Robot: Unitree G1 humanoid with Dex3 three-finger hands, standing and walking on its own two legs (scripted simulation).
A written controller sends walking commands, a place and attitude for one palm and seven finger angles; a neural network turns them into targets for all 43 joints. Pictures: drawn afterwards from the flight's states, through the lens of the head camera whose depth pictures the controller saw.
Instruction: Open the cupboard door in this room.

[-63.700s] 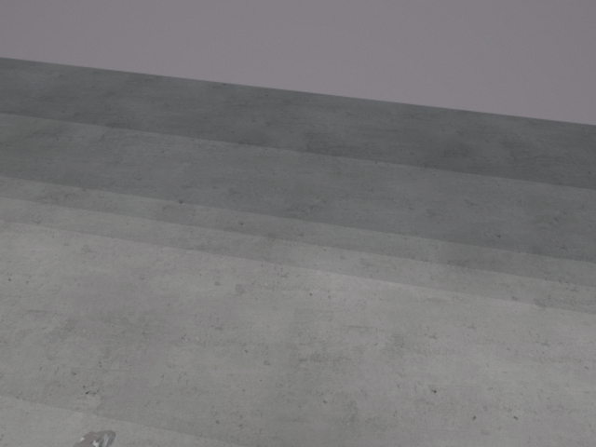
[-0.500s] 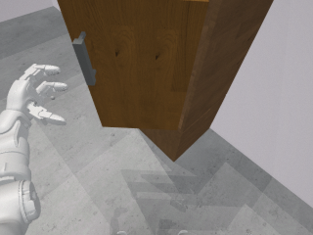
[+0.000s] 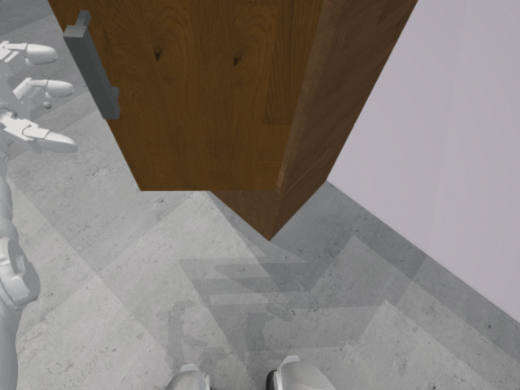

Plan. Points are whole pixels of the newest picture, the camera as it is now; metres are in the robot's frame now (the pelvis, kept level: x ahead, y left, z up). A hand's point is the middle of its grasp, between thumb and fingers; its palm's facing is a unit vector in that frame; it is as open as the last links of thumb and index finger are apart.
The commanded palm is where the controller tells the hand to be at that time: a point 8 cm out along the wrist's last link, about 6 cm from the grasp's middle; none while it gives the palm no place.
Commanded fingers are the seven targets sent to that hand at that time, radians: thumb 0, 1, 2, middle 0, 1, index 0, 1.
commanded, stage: move the hooked fingers beside the handle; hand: left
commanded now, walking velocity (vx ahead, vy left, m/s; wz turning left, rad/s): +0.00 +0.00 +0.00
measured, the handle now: (98, 68) +0.59 +0.21 +0.11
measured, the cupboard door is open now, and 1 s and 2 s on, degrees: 44 44 44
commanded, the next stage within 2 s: slide the fingers in behind the handle in 1.04 s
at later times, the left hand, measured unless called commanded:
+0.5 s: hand (59, 84) +0.55 +0.25 +0.11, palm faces -0.03 -1.00 -0.02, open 13.9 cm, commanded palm +0.53 +0.30 +0.11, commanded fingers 0.00 -0.50 0.30 -0.30 -1.20 -0.30 -1.20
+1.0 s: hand (54, 91) +0.53 +0.26 +0.11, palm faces -0.03 -1.00 +0.00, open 14.0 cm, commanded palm +0.52 +0.30 +0.11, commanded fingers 0.00 -0.50 0.30 -0.30 -1.20 -0.30 -1.20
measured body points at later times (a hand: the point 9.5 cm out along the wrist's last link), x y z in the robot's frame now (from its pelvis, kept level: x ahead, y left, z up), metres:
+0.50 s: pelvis +0.01 +0.01 -0.01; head +0.16 +0.03 +0.42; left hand +0.55 +0.31 +0.11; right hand -0.04 -0.26 -0.10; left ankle +0.01 +0.11 -0.70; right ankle +0.01 -0.12 -0.70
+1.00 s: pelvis +0.02 +0.01 +0.00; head +0.14 +0.04 +0.43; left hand +0.53 +0.31 +0.11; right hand +0.02 -0.27 -0.10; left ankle +0.01 +0.11 -0.70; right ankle +0.01 -0.12 -0.70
